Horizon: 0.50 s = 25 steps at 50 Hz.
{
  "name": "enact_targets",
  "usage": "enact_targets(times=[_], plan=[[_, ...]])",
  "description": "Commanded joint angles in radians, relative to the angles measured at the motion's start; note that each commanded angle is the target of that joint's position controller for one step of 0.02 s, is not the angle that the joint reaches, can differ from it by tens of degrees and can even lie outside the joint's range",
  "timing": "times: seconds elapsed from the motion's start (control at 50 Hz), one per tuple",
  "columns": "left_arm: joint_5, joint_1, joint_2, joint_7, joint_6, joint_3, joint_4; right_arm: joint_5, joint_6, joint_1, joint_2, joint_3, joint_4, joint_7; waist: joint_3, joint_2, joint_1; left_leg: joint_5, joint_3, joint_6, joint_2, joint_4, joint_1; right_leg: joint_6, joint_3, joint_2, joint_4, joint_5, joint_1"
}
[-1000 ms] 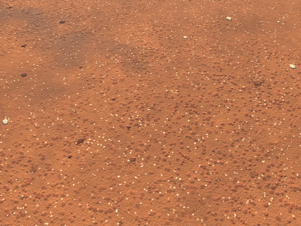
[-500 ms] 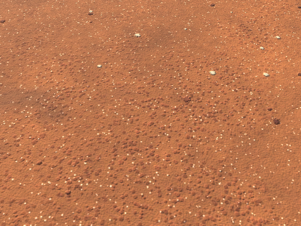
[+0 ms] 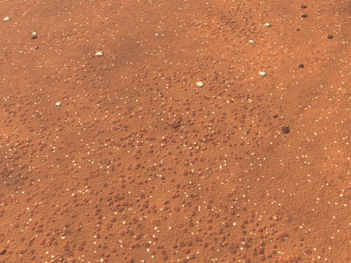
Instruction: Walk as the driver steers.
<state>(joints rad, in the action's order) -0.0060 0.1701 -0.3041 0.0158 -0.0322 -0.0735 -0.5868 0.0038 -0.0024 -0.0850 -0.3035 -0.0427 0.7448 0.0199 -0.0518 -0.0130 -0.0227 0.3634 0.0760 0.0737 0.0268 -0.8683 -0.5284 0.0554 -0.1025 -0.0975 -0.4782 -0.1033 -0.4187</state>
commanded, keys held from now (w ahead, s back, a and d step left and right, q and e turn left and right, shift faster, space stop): w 0.84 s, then w+q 0.16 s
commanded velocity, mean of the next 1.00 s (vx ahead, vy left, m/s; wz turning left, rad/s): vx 0.40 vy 0.00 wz -0.06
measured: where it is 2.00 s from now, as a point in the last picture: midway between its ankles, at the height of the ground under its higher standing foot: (172, 144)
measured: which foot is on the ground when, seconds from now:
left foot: up 0.00-0.10, down 0.12-0.58, up 0.60-1.00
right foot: down 0.00-0.12, up 0.14-0.54, down 0.56-1.00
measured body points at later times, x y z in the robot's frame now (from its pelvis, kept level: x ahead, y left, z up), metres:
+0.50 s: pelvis +0.13 +0.01 +0.01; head +0.16 +0.02 +0.46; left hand +0.37 +0.23 -0.07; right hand +0.09 -0.27 -0.11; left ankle +0.03 +0.15 -0.73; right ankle +0.24 -0.14 -0.71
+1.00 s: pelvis +0.39 -0.03 +0.00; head +0.43 -0.02 +0.45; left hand +0.40 +0.26 -0.13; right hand +0.61 -0.26 -0.09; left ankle +0.58 +0.09 -0.71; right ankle +0.24 -0.13 -0.73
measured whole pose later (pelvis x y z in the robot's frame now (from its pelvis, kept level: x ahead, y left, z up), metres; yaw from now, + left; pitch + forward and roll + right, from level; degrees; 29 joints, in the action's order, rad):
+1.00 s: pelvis +0.39 -0.03 +0.00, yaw +0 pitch +2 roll -2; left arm 0.01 0.38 -0.29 0.00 0.07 -0.06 -0.84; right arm -0.02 0.07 -0.06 -0.27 -0.03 0.70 -0.05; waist -0.02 -0.04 -0.08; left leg -0.04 0.00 -0.04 0.06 -0.56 -0.63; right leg 0.02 0.07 -0.05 -0.20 -0.34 0.10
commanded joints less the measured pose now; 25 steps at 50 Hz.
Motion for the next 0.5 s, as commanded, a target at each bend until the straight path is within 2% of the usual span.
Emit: enact_targets(times=[0.02, 0.06, 0.1, 0.12, 0.14, 0.16, 0.18, 0.2, 0.22, 0.24, 0.28, 0.32, 0.38, 0.46, 0.5], plan=[[-0.001, -0.022, -0.138, 0.005, 0.007, -0.036, 0.066, -0.003, 0.002, -0.069, -0.077, -0.020, -0.044, -0.006, 0.216, 0.161, 0.014, -0.042, -0.041, -0.011, -0.009, 0.073, 0.160, 0.167, -0.255, 0.236, 0.161, -0.233, 0.074], [0.002, -0.010, -0.131, -0.001, 0.006, -0.027, 0.051, 0.000, 0.014, -0.092, -0.067, -0.019, -0.045, -0.019, 0.190, 0.178, 0.027, -0.037, -0.085, -0.038, -0.029, 0.173, 0.241, 0.142, -0.276, 0.229, 0.163, -0.452, 0.023], [0.003, 0.014, -0.098, -0.003, 0.009, -0.012, 0.028, 0.008, 0.031, -0.160, -0.047, -0.018, -0.021, -0.029, 0.141, 0.153, 0.061, -0.033, -0.108, -0.087, -0.032, 0.329, 0.364, 0.083, -0.246, 0.177, 0.115, -0.581, -0.062], [0.004, -0.002, -0.052, 0.000, 0.014, 0.001, 0.034, 0.019, 0.041, -0.225, -0.097, -0.028, -0.011, -0.025, 0.101, 0.041, 0.081, 0.120, 0.081, -0.143, 0.109, 0.468, 0.403, 0.026, -0.175, 0.108, -0.073, -0.568, -0.147], [0.014, -0.008, -0.017, -0.001, 0.030, 0.008, 0.061, 0.029, 0.043, -0.272, -0.199, -0.049, 0.003, -0.025, 0.057, -0.181, 0.069, 0.381, 0.410, -0.254, 0.288, 0.642, 0.443, -0.034, 0.036, -0.030, -0.354, -0.484, -0.331], [0.034, -0.060, -0.088, 0.002, 0.054, -0.013, 0.084, 0.045, 0.054, -0.251, -0.244, -0.068, -0.002, -0.026, -0.041, -0.231, 0.084, 0.516, 0.649, -0.350, 0.379, 0.751, 0.359, -0.032, -0.044, 0.021, -0.487, -0.436, -0.429], [0.039, -0.046, -0.136, -0.001, 0.064, -0.030, 0.066, 0.026, 0.065, -0.190, -0.194, -0.057, -0.018, -0.016, -0.078, -0.176, 0.045, 0.453, 0.577, -0.327, 0.356, 0.732, 0.366, -0.027, -0.070, 0.061, -0.543, -0.328, -0.460], [0.025, -0.016, -0.134, -0.004, 0.067, -0.033, 0.037, 0.010, 0.071, -0.167, -0.150, -0.047, -0.021, -0.009, -0.062, -0.151, 0.030, 0.352, 0.472, -0.289, 0.305, 0.713, 0.399, -0.037, -0.050, 0.081, -0.557, -0.250, -0.457], [0.013, -0.009, -0.119, -0.007, 0.069, -0.032, 0.023, -0.001, 0.073, -0.172, -0.132, -0.042, -0.018, -0.006, -0.039, -0.142, 0.032, 0.279, 0.394, -0.263, 0.269, 0.714, 0.425, -0.046, -0.022, 0.096, -0.556, -0.196, -0.448], [0.007, -0.021, -0.096, -0.011, 0.073, -0.028, 0.018, -0.005, 0.075, -0.194, -0.121, -0.037, -0.008, -0.004, -0.034, -0.134, 0.043, 0.199, 0.329, -0.251, 0.244, 0.723, 0.431, -0.055, 0.001, 0.111, -0.555, -0.134, -0.432], [0.010, -0.047, -0.053, -0.017, 0.080, -0.018, 0.014, -0.005, 0.079, -0.247, -0.100, -0.032, 0.009, -0.003, -0.011, -0.123, 0.063, 0.063, 0.225, -0.243, 0.205, 0.733, 0.441, -0.068, 0.052, 0.124, -0.529, -0.049, -0.390], [0.015, -0.088, -0.024, -0.020, 0.087, -0.008, 0.022, -0.009, 0.078, -0.286, -0.097, -0.032, 0.022, -0.003, -0.001, -0.122, 0.088, -0.047, 0.150, -0.241, 0.185, 0.733, 0.463, -0.078, 0.079, 0.133, -0.421, -0.002, -0.354], [0.023, -0.164, 0.004, -0.032, 0.097, 0.006, 0.040, -0.013, 0.072, -0.319, -0.128, -0.039, 0.037, -0.004, -0.008, -0.139, 0.123, -0.137, 0.084, -0.241, 0.177, 0.730, 0.449, -0.089, 0.111, 0.126, -0.224, 0.029, -0.247], [0.036, -0.207, -0.015, -0.052, 0.110, 0.007, 0.049, -0.027, 0.063, -0.357, -0.166, -0.049, 0.057, -0.012, -0.033, -0.141, 0.142, -0.160, 0.089, -0.255, 0.217, 0.700, 0.449, -0.071, 0.134, 0.115, -0.085, -0.019, -0.146], [0.040, -0.184, -0.038, -0.058, 0.116, 0.002, 0.047, -0.034, 0.055, -0.354, -0.178, -0.054, 0.066, -0.014, -0.033, -0.149, 0.113, -0.209, 0.107, -0.248, 0.246, 0.671, 0.465, -0.037, 0.132, 0.111, -0.029, -0.046, -0.080]])
Keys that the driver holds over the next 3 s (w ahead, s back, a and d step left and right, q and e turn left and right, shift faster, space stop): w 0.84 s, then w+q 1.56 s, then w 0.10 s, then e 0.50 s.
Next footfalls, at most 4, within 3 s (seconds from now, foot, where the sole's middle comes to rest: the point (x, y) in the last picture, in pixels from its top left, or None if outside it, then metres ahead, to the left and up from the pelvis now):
0.12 left None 0.07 0.14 -0.77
0.56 right None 0.28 -0.14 -0.77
1.06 left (171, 211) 0.62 0.08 -0.77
1.54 right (210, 150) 0.91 -0.08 -0.77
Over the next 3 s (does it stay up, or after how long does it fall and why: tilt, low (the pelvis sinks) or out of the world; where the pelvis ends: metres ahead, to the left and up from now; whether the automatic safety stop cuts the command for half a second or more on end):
stays up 1.28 0.37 0.00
